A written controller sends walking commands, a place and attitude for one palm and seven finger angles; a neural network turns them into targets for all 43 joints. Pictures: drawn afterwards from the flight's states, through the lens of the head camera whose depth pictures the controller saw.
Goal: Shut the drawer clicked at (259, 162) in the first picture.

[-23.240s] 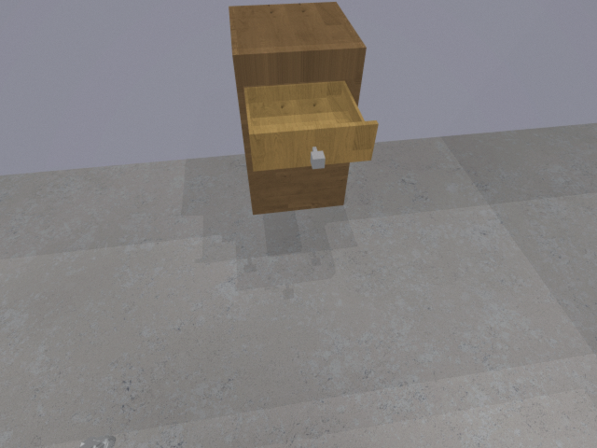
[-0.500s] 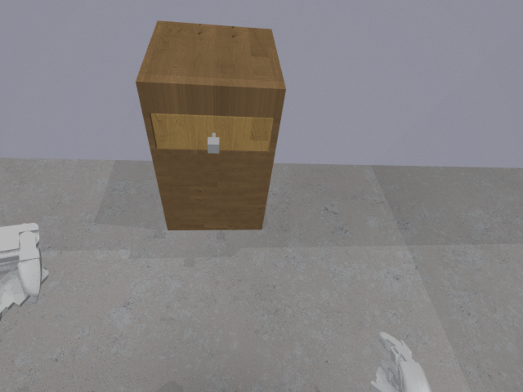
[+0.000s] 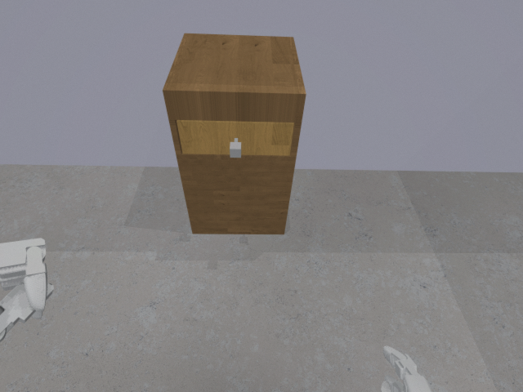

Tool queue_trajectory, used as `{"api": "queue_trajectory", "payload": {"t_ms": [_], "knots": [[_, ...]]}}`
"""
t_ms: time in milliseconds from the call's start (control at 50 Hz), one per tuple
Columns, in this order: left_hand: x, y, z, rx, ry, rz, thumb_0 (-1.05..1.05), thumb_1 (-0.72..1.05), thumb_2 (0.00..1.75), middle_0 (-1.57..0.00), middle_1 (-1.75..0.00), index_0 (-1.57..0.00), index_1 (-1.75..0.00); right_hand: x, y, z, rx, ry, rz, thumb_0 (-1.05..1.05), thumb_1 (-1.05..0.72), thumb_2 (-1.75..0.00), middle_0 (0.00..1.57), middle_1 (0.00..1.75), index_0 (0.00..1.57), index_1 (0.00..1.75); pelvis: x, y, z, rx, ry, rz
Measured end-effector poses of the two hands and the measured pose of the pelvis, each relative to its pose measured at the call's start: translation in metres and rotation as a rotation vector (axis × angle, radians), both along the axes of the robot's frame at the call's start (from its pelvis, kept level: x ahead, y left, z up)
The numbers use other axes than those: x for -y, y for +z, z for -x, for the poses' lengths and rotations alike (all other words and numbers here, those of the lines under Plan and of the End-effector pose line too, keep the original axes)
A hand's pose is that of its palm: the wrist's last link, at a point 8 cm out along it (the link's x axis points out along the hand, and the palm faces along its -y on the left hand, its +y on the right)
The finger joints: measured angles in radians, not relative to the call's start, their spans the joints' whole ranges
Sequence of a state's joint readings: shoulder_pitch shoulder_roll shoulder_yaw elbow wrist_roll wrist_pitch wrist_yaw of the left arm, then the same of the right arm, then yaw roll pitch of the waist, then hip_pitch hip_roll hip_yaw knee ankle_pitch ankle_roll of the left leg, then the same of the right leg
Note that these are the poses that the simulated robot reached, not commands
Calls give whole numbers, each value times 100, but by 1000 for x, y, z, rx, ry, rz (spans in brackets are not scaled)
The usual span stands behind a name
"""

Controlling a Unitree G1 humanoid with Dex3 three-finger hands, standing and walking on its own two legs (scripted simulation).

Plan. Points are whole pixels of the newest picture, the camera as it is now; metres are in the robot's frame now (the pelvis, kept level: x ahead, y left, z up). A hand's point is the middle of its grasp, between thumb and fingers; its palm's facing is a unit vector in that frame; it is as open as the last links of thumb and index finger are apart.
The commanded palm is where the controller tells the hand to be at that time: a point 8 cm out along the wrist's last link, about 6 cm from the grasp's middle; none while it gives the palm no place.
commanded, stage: stop stepping back and stand still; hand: left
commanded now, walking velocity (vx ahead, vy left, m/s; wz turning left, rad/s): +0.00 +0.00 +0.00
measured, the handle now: (235, 146) +0.89 +0.12 -0.20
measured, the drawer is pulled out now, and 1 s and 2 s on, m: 0.00 0.00 0.00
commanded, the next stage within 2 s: let the arm hang, fingers relaxed in 0.34 s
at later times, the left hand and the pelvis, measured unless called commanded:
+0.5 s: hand (68, 293) +0.21 +0.25 +0.10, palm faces +0.23 -0.84 -0.49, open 3.2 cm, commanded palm none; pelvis +0.01 +0.01 +0.00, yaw +0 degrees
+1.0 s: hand out of the picture -0.07 +0.22 -0.16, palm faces +0.02 -0.97 -0.25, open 5.1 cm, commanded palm none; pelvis -0.01 +0.02 +0.01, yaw +1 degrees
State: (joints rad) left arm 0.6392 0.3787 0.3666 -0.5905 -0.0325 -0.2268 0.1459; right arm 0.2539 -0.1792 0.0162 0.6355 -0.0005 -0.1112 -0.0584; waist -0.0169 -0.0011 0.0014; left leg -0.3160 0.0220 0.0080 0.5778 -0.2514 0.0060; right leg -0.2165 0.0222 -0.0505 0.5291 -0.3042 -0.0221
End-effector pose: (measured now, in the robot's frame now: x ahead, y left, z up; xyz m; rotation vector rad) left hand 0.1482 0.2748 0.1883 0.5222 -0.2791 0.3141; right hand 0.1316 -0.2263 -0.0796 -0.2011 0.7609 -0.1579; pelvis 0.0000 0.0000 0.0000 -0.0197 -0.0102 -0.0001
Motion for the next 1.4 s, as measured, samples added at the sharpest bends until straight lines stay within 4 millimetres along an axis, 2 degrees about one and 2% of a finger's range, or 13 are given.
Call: {"api": "queue_trajectory", "payload": {"t_ms": [140, 280, 460, 500, 540, 620, 680, 740, 880, 1000, 1080, 1180, 1400], "knots": [[-9, -12, -16, -54, 16, 33, 1, 89, 90, -141, -160, -140, -160, -3, 4, -20, 1, -7, 7, 1, -90, -90, 20, 30, 20, 30, -6, 3, -10, 1, -9, -11], [-8, -6, -23, -67, -9, 12, 1, 89, 90, -141, -160, -140, -160, -6, 15, -41, 49, 8, 7, 1, -90, -90, 20, 30, 20, 30, -6, 6, -13, -9, -12, -11], [-12, -16, -23, -110, -8, 12, 1, 89, 90, -141, -160, -140, -160, -5, 15, -48, 54, 27, 5, 1, -90, -90, 20, 30, 20, 30, -9, 7, -13, -19, -7, -6], [-20, -61, -32, -281, 2, 46, 0, 89, 90, -140, -159, -140, -160, -1, 1, -47, 14, 64, -8, 1, -90, -90, 20, 30, 20, 30, -13, 3, -9, -29, 4, -7], [-28, -126, -34, -525, 58, 141, 0, 90, 90, -138, -157, -138, -158, 4, -13, -40, -47, 69, -12, 1, -90, -90, 20, 30, 20, 30, -16, 0, -6, -28, 10, -8], [-16, -245, 4, -1001, 142, 330, 0, 91, 90, -129, -149, -129, -150, 10, -28, -8, -163, 35, 0, 1, -90, -90, 20, 30, 20, 30, -18, -4, 0, -7, 12, -16], [12, -300, 54, -1277, 143, 432, 1, 91, 90, -120, -140, -119, -140, 12, -32, 27, -272, 1, 18, 1, -90, -90, 20, 30, 20, 30, -18, -2, 4, 8, 9, -15], [25, -325, 105, -1455, 191, 480, 1, 91, 90, -110, -132, -109, -129, 12, -35, 67, -406, -30, 28, 1, -90, -90, 20, 30, 20, 30, -16, 2, 7, 9, 11, -9], [6, -324, 190, -1654, 351, 528, 1, 91, 90, -84, -104, -83, -103, 1, -45, 143, -669, -74, 3, 1, -90, -90, 20, 30, 20, 30, -16, 8, 10, 2, 22, -1], [3, -315, 219, -1732, 409, 515, 0, 91, 90, -61, -76, -60, -76, -13, -53, 168, -730, -100, -48, 1, -90, -90, 20, 30, 20, 30, -18, 9, 10, 8, 17, -6], [8, -314, 214, -1721, 402, 513, 0, 91, 90, -45, -58, -44, -59, -20, -58, 167, -716, -103, -77, 1, -90, -90, 20, 30, 20, 30, -18, 10, 11, 13, 12, -11], [20, -317, 190, -1659, 356, 520, 0, 91, 90, -31, -42, -30, -42, -25, -62, 155, -670, -99, -101, 0, -90, -90, 20, 30, 20, 30, -16, 10, 10, 19, 6, -16], [45, -322, 140, -1547, 261, 532, 0, 92, 90, -21, -31, -21, -31, -15, -60, 141, -613, -114, -97, 1, -91, -90, 20, 30, 20, 30, -7, 10, 7, 26, 1, -19]]}}
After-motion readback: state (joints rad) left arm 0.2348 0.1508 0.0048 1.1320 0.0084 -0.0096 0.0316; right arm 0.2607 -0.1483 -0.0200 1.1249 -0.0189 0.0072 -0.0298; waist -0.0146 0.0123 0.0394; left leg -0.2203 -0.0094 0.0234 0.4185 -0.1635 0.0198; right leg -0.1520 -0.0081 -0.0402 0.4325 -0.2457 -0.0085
